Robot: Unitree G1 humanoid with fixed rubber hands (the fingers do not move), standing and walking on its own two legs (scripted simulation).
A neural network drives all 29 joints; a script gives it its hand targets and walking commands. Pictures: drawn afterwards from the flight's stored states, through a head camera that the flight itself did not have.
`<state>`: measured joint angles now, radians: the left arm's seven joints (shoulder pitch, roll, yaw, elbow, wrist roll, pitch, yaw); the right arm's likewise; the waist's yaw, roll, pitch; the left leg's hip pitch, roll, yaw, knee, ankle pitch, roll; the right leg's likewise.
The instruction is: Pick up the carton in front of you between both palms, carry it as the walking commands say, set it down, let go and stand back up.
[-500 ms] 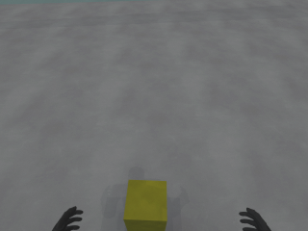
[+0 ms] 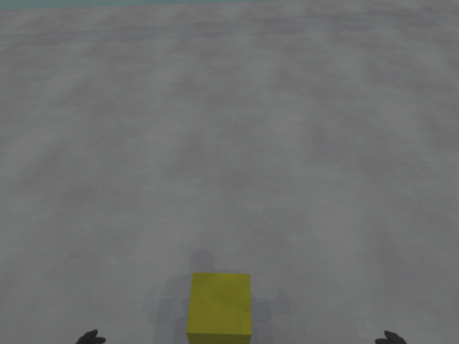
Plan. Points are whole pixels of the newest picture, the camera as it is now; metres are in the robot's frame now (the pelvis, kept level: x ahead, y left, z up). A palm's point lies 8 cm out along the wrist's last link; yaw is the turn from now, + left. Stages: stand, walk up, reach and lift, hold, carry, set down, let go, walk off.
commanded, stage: stand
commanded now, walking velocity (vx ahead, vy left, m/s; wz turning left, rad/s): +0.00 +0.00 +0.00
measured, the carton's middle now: (220, 313) +0.40 +0.05 -0.65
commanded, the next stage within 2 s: none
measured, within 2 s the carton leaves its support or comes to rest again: neither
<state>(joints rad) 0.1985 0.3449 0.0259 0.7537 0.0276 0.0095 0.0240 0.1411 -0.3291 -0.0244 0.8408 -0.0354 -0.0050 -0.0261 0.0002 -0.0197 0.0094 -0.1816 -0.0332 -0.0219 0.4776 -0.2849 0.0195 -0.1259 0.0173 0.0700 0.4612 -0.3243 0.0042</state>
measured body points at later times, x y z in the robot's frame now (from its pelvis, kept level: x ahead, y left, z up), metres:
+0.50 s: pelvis -0.02 +0.00 +0.01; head -0.02 +0.00 +0.46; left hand +0.09 +0.30 -0.11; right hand +0.10 -0.31 -0.10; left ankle -0.02 +0.11 -0.74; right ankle -0.05 -0.13 -0.74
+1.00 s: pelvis -0.03 +0.00 +0.01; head -0.03 +0.00 +0.46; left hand +0.07 +0.31 -0.11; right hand +0.08 -0.31 -0.11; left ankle -0.02 +0.11 -0.74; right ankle -0.05 -0.13 -0.74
